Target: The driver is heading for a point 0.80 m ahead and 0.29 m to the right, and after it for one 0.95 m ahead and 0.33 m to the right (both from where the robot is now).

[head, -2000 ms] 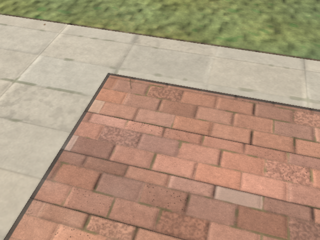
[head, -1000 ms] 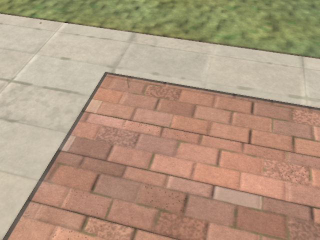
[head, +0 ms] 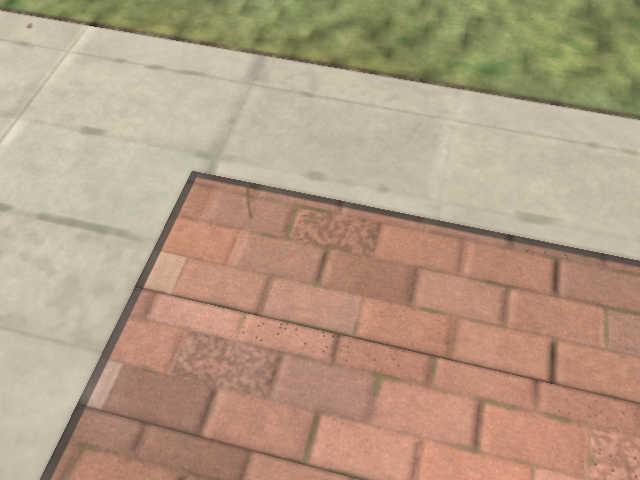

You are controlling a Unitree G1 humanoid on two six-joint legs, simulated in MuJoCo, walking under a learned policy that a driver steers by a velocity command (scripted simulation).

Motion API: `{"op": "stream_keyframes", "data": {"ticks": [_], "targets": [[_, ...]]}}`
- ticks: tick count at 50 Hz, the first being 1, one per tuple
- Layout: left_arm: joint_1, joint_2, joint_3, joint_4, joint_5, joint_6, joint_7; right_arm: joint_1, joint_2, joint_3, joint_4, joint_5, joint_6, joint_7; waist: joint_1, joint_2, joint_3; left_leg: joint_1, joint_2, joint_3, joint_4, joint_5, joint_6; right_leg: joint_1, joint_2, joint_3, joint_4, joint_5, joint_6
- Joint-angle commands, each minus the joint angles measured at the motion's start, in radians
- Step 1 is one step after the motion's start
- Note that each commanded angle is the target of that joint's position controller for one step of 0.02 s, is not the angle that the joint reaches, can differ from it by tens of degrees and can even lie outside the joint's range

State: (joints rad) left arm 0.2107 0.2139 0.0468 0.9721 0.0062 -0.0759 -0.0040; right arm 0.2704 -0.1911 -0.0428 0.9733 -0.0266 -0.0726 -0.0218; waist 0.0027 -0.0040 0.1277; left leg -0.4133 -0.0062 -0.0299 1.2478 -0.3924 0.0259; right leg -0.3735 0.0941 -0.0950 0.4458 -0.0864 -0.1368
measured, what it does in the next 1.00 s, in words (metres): walks ahead, turning right: left foot, then right foot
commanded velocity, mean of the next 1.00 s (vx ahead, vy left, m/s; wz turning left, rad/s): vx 0.27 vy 0.00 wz -0.63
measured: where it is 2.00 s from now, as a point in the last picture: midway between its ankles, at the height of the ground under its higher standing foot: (550, 300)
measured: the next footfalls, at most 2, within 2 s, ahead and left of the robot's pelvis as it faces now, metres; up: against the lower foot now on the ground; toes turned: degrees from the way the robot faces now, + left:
left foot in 0.42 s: +0.19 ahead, +0.13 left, +0.00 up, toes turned -28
right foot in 0.96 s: +0.12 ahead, -0.14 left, +0.00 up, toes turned -43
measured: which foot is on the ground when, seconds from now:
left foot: up 0.00-0.40, down 0.42-0.98, up 1.00-1.00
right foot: down 0.00-0.42, up 0.44-0.94, down 0.96-1.00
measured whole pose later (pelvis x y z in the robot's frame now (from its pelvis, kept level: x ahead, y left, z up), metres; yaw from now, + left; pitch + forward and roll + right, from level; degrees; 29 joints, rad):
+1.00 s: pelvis +0.15 -0.05 +0.01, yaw -41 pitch +3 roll +0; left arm 0.08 0.27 0.03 0.70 0.05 -0.04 -0.06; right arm 0.48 -0.29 -0.06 0.90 -0.01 -0.04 0.02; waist -0.08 0.02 -0.02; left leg -0.14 0.11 0.12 0.61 -0.41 0.05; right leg -0.29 0.02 -0.06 0.51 -0.29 -0.07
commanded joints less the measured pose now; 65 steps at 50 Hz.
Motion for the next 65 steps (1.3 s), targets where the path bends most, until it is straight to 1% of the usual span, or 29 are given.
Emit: {"op": "stream_keyframes", "data": {"ticks": [1,4,11,16,19,20,21,22,23,24,25,27,29,32,34,36,40,45,47,48,49,50,51,52,54,56,59,62,65], "targets": [[0.071,0.113,0.024,-0.044,0.002,-0.005,0.006,0.135,-0.024,-0.008,-0.044,-0.011,0.033,0.0,-0.053,0.013,-0.212,-0.025,0.03,-0.015,-0.059,0.019,-0.026,0.155,-0.293,0.313,-0.127,0.779,-0.176],[0.075,0.146,0.036,-0.072,0.014,0.011,0.002,0.059,-0.054,-0.011,-0.092,-0.009,0.055,-0.011,-0.058,-0.025,-0.214,-0.042,0.023,-0.003,-0.162,0.077,-0.049,0.074,-0.254,0.312,-0.126,0.671,-0.157],[0.148,0.185,0.068,-0.127,0.009,0.074,0.011,-0.193,-0.117,-0.012,-0.206,0.002,0.09,-0.017,0.025,-0.101,-0.166,-0.155,0.001,-0.05,-0.33,0.139,-0.078,0.114,-0.209,0.515,-0.157,-0.014,-0.091],[0.14,0.212,0.092,-0.17,0.019,0.097,0.011,-0.234,-0.125,-0.001,-0.254,0.025,0.065,-0.028,0.048,-0.132,-0.157,-0.1,-0.052,-0.08,-0.504,0.035,-0.063,0.198,-0.2,0.637,-0.098,0.078,-0.085],[0.067,0.215,0.098,-0.209,0.012,0.106,0.002,-0.138,-0.138,0.001,-0.253,0.04,0.047,-0.035,0.001,-0.148,-0.168,0.087,-0.07,-0.076,-0.731,0.051,-0.043,0.165,-0.161,0.682,-0.061,0.132,-0.028],[0.025,0.206,0.096,-0.227,0.0,0.108,0.001,-0.08,-0.149,-0.003,-0.246,0.034,0.039,-0.041,-0.037,-0.131,-0.167,0.212,-0.046,-0.073,-0.894,0.14,-0.038,0.098,-0.116,0.659,-0.023,0.053,0.019],[0.054,0.141,0.081,-0.241,-0.009,0.106,0.002,-0.074,-0.213,-0.017,-0.251,0.021,0.035,-0.052,-0.007,-0.001,-0.19,0.343,0.124,-0.201,-1.018,0.141,-0.003,-0.004,-0.03,0.556,0.102,-0.244,0.082],[0.115,0.089,0.07,-0.27,-0.023,0.104,0.01,-0.13,-0.317,-0.032,-0.287,0.008,0.045,-0.053,0.046,0.25,-0.204,0.438,0.414,-0.496,-1.041,0.295,0.115,-0.209,0.13,0.286,0.349,-0.538,0.139],[0.1,0.212,0.092,-0.243,0.024,0.107,0.012,-0.146,-0.261,-0.028,-0.292,0.0,0.055,-0.048,0.033,0.16,-0.181,0.359,0.43,-0.458,-1.016,0.45,0.187,-0.237,0.034,0.222,0.541,-0.513,0.154],[0.091,0.233,0.102,-0.237,0.031,0.111,0.005,-0.166,-0.196,-0.009,-0.308,0.006,0.059,-0.044,0.046,0.091,-0.169,0.317,0.374,-0.346,-0.988,0.509,0.18,-0.204,-0.002,0.213,0.617,-0.452,0.16],[0.097,0.221,0.102,-0.229,0.034,0.121,-0.005,-0.195,-0.167,-0.001,-0.316,0.007,0.062,-0.039,0.062,0.068,-0.147,0.282,0.3,-0.227,-0.969,0.539,0.151,-0.189,-0.017,0.199,0.686,-0.392,0.166],[0.117,0.208,0.094,-0.231,0.025,0.144,-0.033,-0.203,-0.173,0.001,-0.335,0.001,0.068,-0.038,0.066,0.14,-0.151,0.282,0.229,-0.086,-0.939,0.608,0.129,-0.202,-0.031,0.159,0.801,-0.329,0.188],[0.069,0.205,0.085,-0.259,0.011,0.154,-0.047,-0.156,-0.184,-0.004,-0.336,-0.005,0.07,-0.031,0.036,0.146,-0.148,0.306,0.227,-0.031,-0.93,0.626,0.137,-0.226,-0.053,0.126,0.8,-0.3,0.208],[-0.042,0.203,0.07,-0.313,0.023,0.154,-0.075,-0.001,-0.235,-0.028,-0.294,-0.005,0.057,-0.011,-0.05,0.183,-0.152,0.405,0.264,-0.14,-1.063,-0.012,0.141,-0.305,-0.084,0.141,0.684,-0.248,0.193],[-0.077,0.197,0.066,-0.322,0.026,0.146,-0.086,0.038,-0.257,-0.04,-0.275,-0.004,0.038,-0.002,-0.063,0.159,-0.113,0.438,0.293,-0.192,-1.117,-0.174,0.139,-0.346,-0.079,0.172,0.614,-0.217,0.177],[-0.096,0.176,0.059,-0.318,0.03,0.129,-0.084,0.073,-0.255,-0.045,-0.252,-0.005,0.016,0.007,-0.065,0.126,-0.089,0.459,0.308,-0.187,-1.143,-0.176,0.136,-0.353,-0.079,0.188,0.54,-0.191,0.157],[-0.159,0.146,0.039,-0.328,0.03,0.095,-0.082,0.109,-0.244,-0.049,-0.215,-0.001,-0.012,0.026,-0.073,0.133,-0.069,0.406,0.307,-0.111,-1.172,-0.143,0.129,-0.256,-0.096,0.143,0.357,-0.185,0.126],[-0.212,0.126,0.011,-0.354,0.034,0.061,-0.086,0.141,-0.261,-0.057,-0.166,0.005,0.003,0.034,-0.064,0.159,-0.032,0.243,0.3,-0.016,-1.154,-0.086,0.151,0.003,-0.09,0.017,0.105,-0.27,0.067],[-0.065,0.124,0.009,-0.306,0.044,0.044,-0.068,0.116,-0.255,-0.054,-0.155,0.023,0.015,0.04,0.023,0.092,-0.05,0.109,0.276,0.047,-1.038,-0.01,0.15,0.26,-0.062,-0.017,-0.005,-0.171,0.035],[0.112,0.165,0.027,-0.24,0.051,0.034,-0.052,0.093,-0.23,-0.042,-0.164,0.021,0.01,0.043,0.106,0.008,-0.133,-0.002,0.217,0.117,-0.835,0.148,0.136,0.501,-0.061,0.018,-0.018,-0.218,0.021],[0.331,0.258,0.052,-0.194,0.062,0.026,-0.032,0.026,-0.159,-0.016,-0.213,0.007,0.005,0.047,0.218,-0.2,-0.273,-0.171,0.128,0.205,-0.432,0.069,0.106,0.722,-0.302,0.331,-0.132,-0.544,-0.002],[0.33,0.366,0.073,-0.208,0.042,0.023,-0.014,-0.049,-0.139,-0.016,-0.286,0.02,-0.007,0.051,0.197,-0.342,-0.225,-0.511,-0.013,0.123,-0.162,-0.113,0.082,0.778,-0.462,0.764,-0.28,-0.737,-0.076],[0.236,0.298,0.056,-0.227,0.041,0.024,-0.002,-0.079,-0.201,-0.029,-0.274,0.007,-0.006,0.048,0.155,-0.133,-0.13,-0.596,0.062,0.009,-0.056,-0.019,0.089,0.691,-0.45,0.686,-0.251,-0.653,-0.07],[0.186,0.245,0.038,-0.233,0.033,0.021,-0.003,-0.052,-0.203,-0.031,-0.259,0.01,-0.011,0.062,0.103,-0.08,-0.118,-0.55,0.096,-0.006,-0.062,0.075,0.085,0.616,-0.391,0.566,-0.226,-0.541,-0.047],[0.124,0.197,0.021,-0.231,0.021,0.008,-0.006,0.018,-0.183,-0.026,-0.222,0.0,0.003,0.08,0.019,-0.083,-0.093,-0.45,0.131,0.001,-0.102,0.145,0.054,0.472,-0.319,0.409,-0.292,-0.426,-0.017],[0.133,0.169,0.013,-0.217,0.018,-0.014,-0.005,0.009,-0.155,-0.02,-0.211,0.003,0.028,0.091,0.012,-0.09,-0.039,-0.451,0.105,-0.031,-0.07,0.208,0.035,0.394,-0.292,0.298,-0.343,-0.294,0.004],[0.169,0.15,0.007,-0.182,0.02,-0.037,-0.014,-0.095,-0.146,-0.017,-0.24,0.018,0.035,0.092,0.01,-0.055,0.037,-0.476,0.062,-0.038,-0.161,0.326,0.031,0.334,-0.267,0.135,-0.396,-0.021,0.045],[0.188,0.121,-0.009,-0.151,0.018,-0.057,-0.01,-0.179,-0.136,-0.003,-0.265,0.014,0.03,0.101,0.008,-0.047,0.046,-0.405,0.041,0.066,-0.295,0.439,0.056,0.316,-0.235,-0.019,-0.412,0.318,0.087],[0.216,0.152,-0.014,-0.121,0.01,-0.069,0.008,-0.252,-0.108,0.023,-0.3,0.011,0.03,0.111,0.002,-0.04,0.028,-0.226,0.006,0.191,-0.472,0.49,0.107,0.335,-0.245,-0.106,-0.4,0.737,0.134]]}}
